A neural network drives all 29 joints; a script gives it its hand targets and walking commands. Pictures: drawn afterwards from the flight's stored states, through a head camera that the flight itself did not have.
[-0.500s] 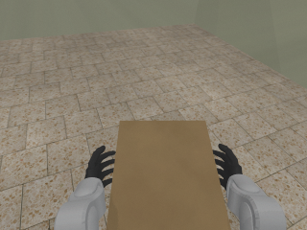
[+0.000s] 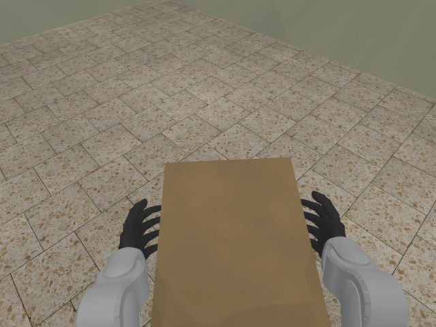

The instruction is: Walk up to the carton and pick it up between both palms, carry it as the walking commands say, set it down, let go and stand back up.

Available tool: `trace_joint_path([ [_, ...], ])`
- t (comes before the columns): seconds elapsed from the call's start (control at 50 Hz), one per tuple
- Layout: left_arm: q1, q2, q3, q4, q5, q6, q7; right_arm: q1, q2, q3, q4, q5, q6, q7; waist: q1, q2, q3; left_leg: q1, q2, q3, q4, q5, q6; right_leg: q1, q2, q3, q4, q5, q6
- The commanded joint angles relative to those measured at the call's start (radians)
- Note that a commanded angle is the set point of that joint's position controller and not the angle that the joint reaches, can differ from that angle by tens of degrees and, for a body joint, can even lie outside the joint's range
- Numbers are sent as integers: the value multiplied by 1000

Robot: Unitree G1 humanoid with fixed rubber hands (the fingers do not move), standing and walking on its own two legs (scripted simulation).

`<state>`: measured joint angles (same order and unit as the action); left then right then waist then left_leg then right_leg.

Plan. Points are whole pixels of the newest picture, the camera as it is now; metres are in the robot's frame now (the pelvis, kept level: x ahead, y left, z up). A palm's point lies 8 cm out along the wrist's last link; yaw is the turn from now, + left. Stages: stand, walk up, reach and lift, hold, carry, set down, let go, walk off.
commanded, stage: carry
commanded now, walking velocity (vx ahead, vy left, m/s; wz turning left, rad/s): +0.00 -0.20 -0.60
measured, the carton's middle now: (231, 257) +0.25 +0.00 +0.01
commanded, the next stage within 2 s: none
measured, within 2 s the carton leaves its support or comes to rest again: neither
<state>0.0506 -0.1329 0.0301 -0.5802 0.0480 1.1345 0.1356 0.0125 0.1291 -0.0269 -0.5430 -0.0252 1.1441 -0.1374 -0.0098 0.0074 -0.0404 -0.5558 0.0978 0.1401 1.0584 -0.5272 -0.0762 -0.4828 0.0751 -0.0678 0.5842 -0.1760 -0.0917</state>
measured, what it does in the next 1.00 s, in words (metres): walks backwards: left foot, then right foot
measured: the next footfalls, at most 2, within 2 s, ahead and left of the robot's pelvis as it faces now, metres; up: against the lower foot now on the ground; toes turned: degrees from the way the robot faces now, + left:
left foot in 0.10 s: +0.04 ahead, +0.06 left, +0.00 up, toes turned +7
right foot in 0.44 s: -0.02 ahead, -0.31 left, +0.00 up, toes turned -21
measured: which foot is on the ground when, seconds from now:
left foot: up 0.00-0.08, down 0.10-0.42, up 0.44-0.74, down 0.76-1.00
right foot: down 0.00-0.10, up 0.12-0.42, down 0.44-0.78, up 0.80-1.00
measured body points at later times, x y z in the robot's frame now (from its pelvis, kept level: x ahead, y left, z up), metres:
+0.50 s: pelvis -0.07 -0.14 +0.00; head -0.06 -0.15 +0.45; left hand +0.22 -0.07 +0.08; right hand +0.13 -0.36 +0.08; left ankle -0.02 +0.03 -0.69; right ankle -0.05 -0.29 -0.72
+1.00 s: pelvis -0.23 -0.14 +0.01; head -0.23 -0.12 +0.46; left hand +0.05 -0.05 +0.10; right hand -0.02 -0.34 +0.11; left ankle -0.13 -0.07 -0.72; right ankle -0.28 -0.29 -0.65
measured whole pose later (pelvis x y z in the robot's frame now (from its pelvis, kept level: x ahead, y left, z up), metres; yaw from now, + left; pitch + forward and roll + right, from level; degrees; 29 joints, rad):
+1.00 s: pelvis -0.23 -0.14 +0.01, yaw -14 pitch +2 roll -3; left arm -0.01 -0.13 0.03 -0.56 0.05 1.20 0.14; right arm 0.03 0.13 -0.03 -0.55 -0.06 1.16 -0.12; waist 0.03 -0.01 -0.07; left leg -0.42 0.08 0.12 0.53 -0.16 0.04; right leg -0.51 -0.01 0.00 1.03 -0.44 0.02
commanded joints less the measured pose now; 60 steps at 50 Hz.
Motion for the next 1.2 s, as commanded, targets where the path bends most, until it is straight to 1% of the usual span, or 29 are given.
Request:
trace_joint_path([
  [0.0,-314,-783,-635,-103,-265,1,-124,-312,827,643,-87,259,-21,117,23,-141,-326,84,-22,-39,-159,16,32,262,-291,356,-209,340,-139],
  [0.04,-323,-762,-651,-111,-268,14,-119,-282,802,618,-69,240,-16,113,20,-120,-313,203,-34,-46,-304,46,55,196,-265,371,-226,292,-116],
  [0.08,-350,-743,-667,-113,-276,31,-115,-245,792,595,-39,221,-9,111,-11,-76,-286,491,18,-35,-660,192,93,-2,-156,274,-195,70,14],
  [0.1,-353,-749,-675,-110,-272,41,-116,-250,776,584,-28,208,-7,107,-16,182,-248,592,267,-281,-823,97,160,-169,-42,137,16,-147,92],
  [0.12,-408,-735,-696,-147,-275,49,-121,-226,770,569,-12,195,-11,108,-11,422,-163,427,592,-552,-851,210,275,-277,-41,74,366,-341,99],
  [0.14,-433,-732,-665,-132,-263,50,-121,-282,762,585,-62,196,-7,111,8,226,-116,340,553,-471,-843,222,267,-260,-126,132,549,-292,95],
  [0.18,-428,-758,-659,-97,-275,51,-120,-334,763,589,-77,201,-2,114,23,49,-72,267,413,-243,-796,262,169,-219,-152,147,649,-193,108],
  [0.22,-393,-752,-655,-46,-270,56,-108,-315,750,582,-65,215,8,112,21,114,-90,295,281,-19,-673,601,103,-148,-116,52,529,-179,128],
  [0.26,-389,-763,-656,-40,-269,56,-93,-334,736,575,-92,234,16,112,15,205,-123,322,255,33,-597,862,104,-74,-86,-48,373,-229,139],
  [0.36,-346,-754,-615,-20,-246,79,-76,-313,720,576,-84,239,41,112,-2,294,-207,366,262,49,-471,813,76,76,-63,-106,-2,-120,140],
  [0.4,-320,-750,-601,-13,-239,77,-83,-323,723,586,-90,248,40,112,13,103,-259,227,201,79,-317,458,5,315,-122,-51,-236,161,138],
  [0.42,-293,-732,-584,-1,-228,76,-87,-330,717,601,-101,253,42,111,14,-146,-270,19,131,65,-162,-19,-40,458,-326,167,-202,690,95],
  [0.44,-311,-730,-576,0,-235,74,-88,-353,737,639,-113,273,52,112,2,-376,-332,-28,85,0,-12,-225,-52,463,-487,318,-120,1117,-22],
  [0.46,-324,-755,-576,-24,-251,60,-96,-375,780,660,-107,281,49,116,11,-339,-368,-16,89,-71,43,-217,-48,459,-463,241,-87,1053,-63],
  [0.54,-342,-840,-566,-47,-241,11,-123,-457,895,707,-130,333,12,137,13,-206,-295,11,31,-78,163,-21,-11,283,-387,131,-116,636,-78],
  [0.66,-319,-780,-591,-83,-246,18,-126,-350,830,657,-78,274,14,123,21,-211,-317,129,-54,-38,-213,10,33,289,-409,248,-217,418,-76],
  [0.72,-333,-760,-612,-66,-252,36,-124,-300,798,621,-32,239,24,121,10,-178,-291,263,-58,-24,-543,148,59,229,-366,236,-194,250,-26],
  [0.74,-340,-756,-617,-56,-254,41,-124,-305,789,610,-24,230,26,121,13,-104,-263,320,-17,-81,-663,191,64,162,-326,211,-153,114,16],
  [0.78,-432,-767,-666,-110,-280,48,-128,-294,783,583,-16,209,19,126,4,298,-150,264,299,-424,-818,245,186,-62,-168,34,127,-220,98],
  [0.82,-478,-815,-658,-84,-280,46,-132,-352,813,594,-57,216,15,135,4,153,-95,125,343,-371,-836,308,240,-90,-125,116,519,-305,98],
  [0.88,-468,-830,-678,-57,-307,46,-131,-340,813,580,-58,211,8,130,9,83,-130,181,208,-172,-740,438,189,-103,-107,118,670,-222,100],
  [0.94,-438,-818,-688,-63,-308,49,-117,-334,796,579,-74,220,11,124,11,139,-179,304,193,-181,-693,574,174,-83,-90,63,471,-283,113],
  [1.04,-371,-784,-654,-36,-274,71,-101,-294,766,597,-72,227,31,118,-9,227,-250,355,215,-253,-715,535,191,55,-61,-7,148,-321,106],
  [1.08,-346,-788,-633,-23,-264,71,-105,-304,770,619,-80,237,34,117,4,201,-278,332,195,-216,-692,501,149,169,-63,-30,-99,-198,95],
  [1.1,-339,-787,-621,-26,-264,69,-109,-306,775,628,-84,243,34,116,6,149,-277,291,158,-171,-651,453,103,249,-97,-13,-242,-112,89],
  [1.12,-332,-781,-612,-29,-265,66,-114,-316,777,632,-93,248,32,114,5,18,-268,167,106,-138,-550,333,57,349,-202,129,-270,-15,83],
  [1.14,-328,-762,-594,-3,-252,57,-116,-355,753,644,-122,250,36,116,19,-270,-236,1,14,-23,-429,124,3,333,-417,330,-249,259,-15],
  [1.16,-342,-798,-604,-32,-268,47,-121,-403,782,657,-143,269,31,122,29,-302,-209,35,-16,-16,-138,-11,-5,201,-480,310,-245,501,-85],
  [1.18,-348,-806,-593,-49,-267,37,-128,-421,830,686,-127,290,24,129,26,-216,-188,47,-34,-85,46,-4,0,148,-454,250,-239,517,-88],
])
